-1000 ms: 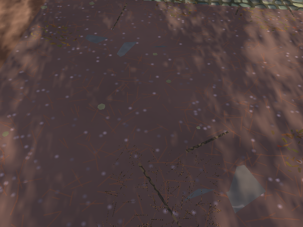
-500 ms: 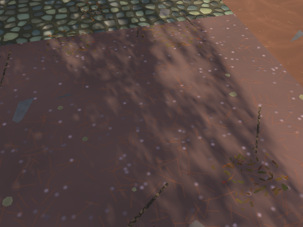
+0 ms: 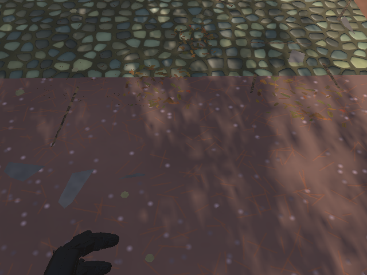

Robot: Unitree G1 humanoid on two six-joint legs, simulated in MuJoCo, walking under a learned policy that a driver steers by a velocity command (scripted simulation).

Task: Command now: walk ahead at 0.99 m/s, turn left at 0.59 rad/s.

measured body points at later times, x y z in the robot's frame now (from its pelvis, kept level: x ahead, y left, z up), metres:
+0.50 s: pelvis +0.50 -0.04 -0.01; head +0.53 -0.03 +0.44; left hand +0.35 +0.20 -0.13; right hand +0.79 -0.21 -0.06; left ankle +0.69 +0.11 -0.69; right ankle +0.36 -0.15 -0.74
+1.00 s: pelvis +0.82 -0.01 -0.01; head +0.85 -0.03 +0.44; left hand +1.01 +0.25 -0.10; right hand +0.91 -0.30 -0.13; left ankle +0.78 +0.09 -0.74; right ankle +0.95 -0.13 -0.71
